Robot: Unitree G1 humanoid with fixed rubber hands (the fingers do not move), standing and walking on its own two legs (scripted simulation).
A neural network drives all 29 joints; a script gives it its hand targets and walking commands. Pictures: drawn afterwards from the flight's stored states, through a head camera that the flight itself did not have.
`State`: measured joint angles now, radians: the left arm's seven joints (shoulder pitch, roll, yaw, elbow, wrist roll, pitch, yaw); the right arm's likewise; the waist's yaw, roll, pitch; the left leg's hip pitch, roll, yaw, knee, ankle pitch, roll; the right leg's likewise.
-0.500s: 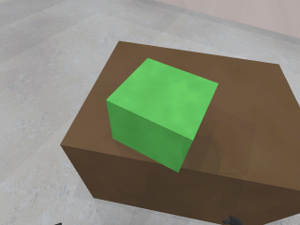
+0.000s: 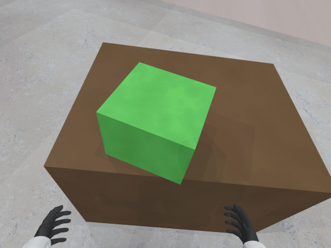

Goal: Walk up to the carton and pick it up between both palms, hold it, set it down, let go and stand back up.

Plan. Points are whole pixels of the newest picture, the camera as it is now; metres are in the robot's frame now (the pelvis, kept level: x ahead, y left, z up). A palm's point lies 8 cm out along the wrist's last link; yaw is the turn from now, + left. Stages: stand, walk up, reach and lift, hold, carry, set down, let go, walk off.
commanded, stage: reach and lift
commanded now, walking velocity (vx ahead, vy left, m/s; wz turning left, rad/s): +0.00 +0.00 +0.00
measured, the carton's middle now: (159, 121) +0.47 +0.02 -0.02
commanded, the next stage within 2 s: none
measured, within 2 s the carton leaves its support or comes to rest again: neither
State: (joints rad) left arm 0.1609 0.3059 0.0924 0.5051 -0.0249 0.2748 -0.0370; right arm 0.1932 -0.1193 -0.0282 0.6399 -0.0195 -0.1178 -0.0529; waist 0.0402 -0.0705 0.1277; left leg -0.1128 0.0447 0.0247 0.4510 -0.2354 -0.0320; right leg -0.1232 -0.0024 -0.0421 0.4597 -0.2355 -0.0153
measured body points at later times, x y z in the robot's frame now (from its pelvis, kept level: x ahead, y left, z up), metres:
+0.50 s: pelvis +0.03 +0.04 +0.00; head +0.03 +0.05 +0.45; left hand +0.20 +0.30 -0.06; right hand +0.20 -0.18 -0.05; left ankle +0.01 +0.14 -0.74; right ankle +0.02 -0.11 -0.74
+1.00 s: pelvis +0.02 +0.04 +0.00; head +0.02 +0.06 +0.45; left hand +0.18 +0.31 -0.02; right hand +0.18 -0.15 -0.02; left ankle +0.01 +0.14 -0.74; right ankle +0.02 -0.11 -0.74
